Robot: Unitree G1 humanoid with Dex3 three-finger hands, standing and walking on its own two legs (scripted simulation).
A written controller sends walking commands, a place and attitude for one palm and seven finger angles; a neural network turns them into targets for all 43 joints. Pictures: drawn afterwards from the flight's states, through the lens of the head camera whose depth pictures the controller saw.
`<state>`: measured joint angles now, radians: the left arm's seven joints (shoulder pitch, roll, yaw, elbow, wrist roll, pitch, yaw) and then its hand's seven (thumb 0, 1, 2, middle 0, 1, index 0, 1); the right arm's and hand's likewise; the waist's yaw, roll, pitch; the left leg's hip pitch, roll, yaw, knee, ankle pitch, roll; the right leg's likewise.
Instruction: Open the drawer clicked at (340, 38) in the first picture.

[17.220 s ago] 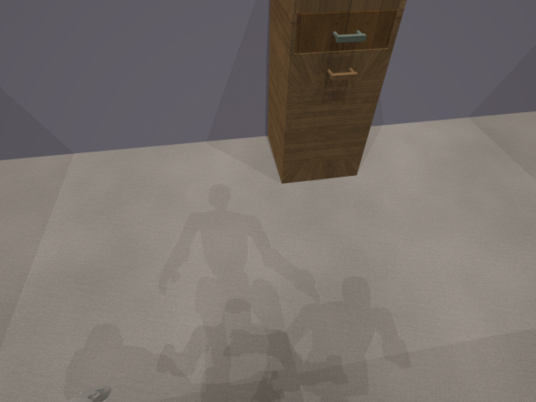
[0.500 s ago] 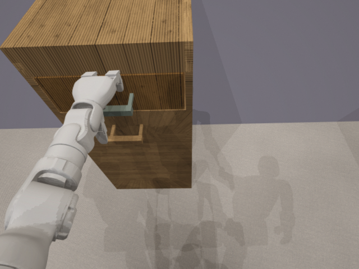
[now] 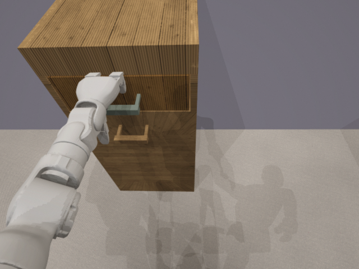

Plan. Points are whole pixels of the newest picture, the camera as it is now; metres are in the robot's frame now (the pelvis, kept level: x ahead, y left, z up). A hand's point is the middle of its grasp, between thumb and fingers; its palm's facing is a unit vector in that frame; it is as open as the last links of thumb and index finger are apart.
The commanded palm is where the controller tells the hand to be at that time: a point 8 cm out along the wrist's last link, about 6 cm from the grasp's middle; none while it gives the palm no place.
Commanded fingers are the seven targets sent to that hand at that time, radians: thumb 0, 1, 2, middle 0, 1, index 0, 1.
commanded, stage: move the hooked fingers above the handle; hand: left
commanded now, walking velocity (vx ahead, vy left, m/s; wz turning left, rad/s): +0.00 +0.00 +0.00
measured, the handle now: (120, 103) +0.55 +0.17 +0.02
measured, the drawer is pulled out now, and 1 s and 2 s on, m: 0.00 0.00 0.00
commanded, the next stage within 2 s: none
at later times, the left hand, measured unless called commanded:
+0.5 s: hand (106, 106) +0.49 +0.18 +0.07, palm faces -0.13 +0.01 -0.99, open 13.7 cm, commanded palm +0.48 +0.19 +0.13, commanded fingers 0.00 -0.50 0.30 -0.30 -1.20 -0.30 -1.20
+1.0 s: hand (110, 93) +0.51 +0.17 +0.10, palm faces -0.02 +0.00 -1.00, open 13.7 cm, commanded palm +0.48 +0.18 +0.12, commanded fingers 0.00 -0.50 0.30 -0.30 -1.20 -0.30 -1.20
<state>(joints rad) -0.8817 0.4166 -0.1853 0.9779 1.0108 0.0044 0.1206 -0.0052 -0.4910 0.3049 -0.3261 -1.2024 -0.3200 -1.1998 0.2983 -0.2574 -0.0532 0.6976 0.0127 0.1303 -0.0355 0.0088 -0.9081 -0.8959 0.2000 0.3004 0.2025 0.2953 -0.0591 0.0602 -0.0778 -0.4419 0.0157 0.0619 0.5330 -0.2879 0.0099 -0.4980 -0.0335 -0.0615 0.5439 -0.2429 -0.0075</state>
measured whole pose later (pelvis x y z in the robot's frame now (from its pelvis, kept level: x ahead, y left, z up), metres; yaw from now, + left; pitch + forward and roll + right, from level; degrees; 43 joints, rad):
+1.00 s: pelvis -0.01 +0.01 -0.01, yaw -1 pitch +14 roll +0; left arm -1.04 0.41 -0.13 1.15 1.05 0.08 0.20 0.00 -0.49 0.30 -0.35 -1.22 -0.33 -1.26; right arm 0.30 -0.26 -0.02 0.70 0.02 0.13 -0.03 0.01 -0.91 -0.90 0.20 0.30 0.20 0.30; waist -0.11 0.05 -0.11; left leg -0.52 0.02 0.08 0.58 -0.30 0.02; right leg -0.58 -0.03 -0.04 0.58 -0.24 0.00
